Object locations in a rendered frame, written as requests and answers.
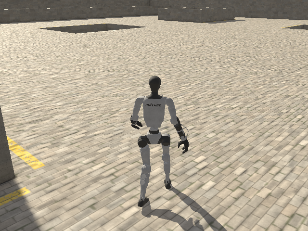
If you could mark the robot torso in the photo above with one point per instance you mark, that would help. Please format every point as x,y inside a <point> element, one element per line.
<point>153,114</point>

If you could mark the right robot upper arm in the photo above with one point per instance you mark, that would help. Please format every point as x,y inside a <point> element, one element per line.
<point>171,107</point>

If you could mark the left robot upper arm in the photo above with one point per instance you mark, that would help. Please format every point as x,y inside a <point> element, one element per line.
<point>136,108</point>

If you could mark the robot right hand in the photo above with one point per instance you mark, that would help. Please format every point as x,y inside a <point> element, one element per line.
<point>186,145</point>

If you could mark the robot left forearm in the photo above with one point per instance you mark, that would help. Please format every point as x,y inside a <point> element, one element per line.
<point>133,122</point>

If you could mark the robot left hand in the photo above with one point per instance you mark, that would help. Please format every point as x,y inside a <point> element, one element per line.
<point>138,123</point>

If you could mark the robot right forearm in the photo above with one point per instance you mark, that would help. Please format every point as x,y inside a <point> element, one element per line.
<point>180,130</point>

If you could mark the right robot foot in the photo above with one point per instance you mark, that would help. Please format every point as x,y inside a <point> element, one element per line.
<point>167,185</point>

